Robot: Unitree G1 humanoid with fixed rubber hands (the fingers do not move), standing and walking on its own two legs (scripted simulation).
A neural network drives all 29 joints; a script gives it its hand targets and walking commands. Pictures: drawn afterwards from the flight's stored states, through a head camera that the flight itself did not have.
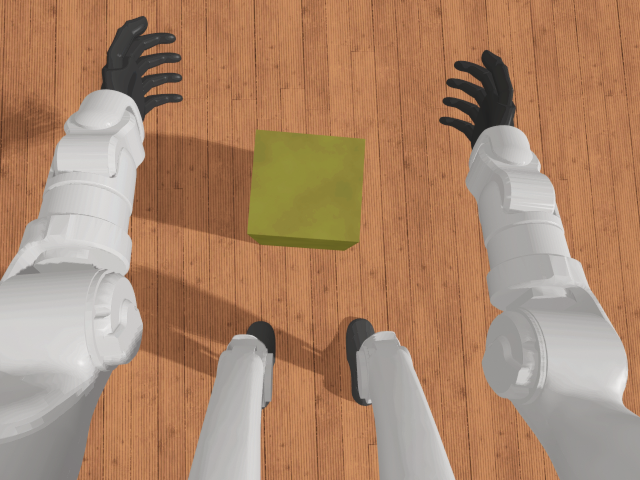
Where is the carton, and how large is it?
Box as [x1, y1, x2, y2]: [247, 130, 364, 250]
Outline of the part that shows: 256,130 247,233 260,244 344,250 358,242 364,139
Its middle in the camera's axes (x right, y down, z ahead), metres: -0.03 -0.10 +0.86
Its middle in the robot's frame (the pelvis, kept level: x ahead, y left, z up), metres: +0.51 +0.01 -0.52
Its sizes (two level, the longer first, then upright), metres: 0.210 0.200 0.250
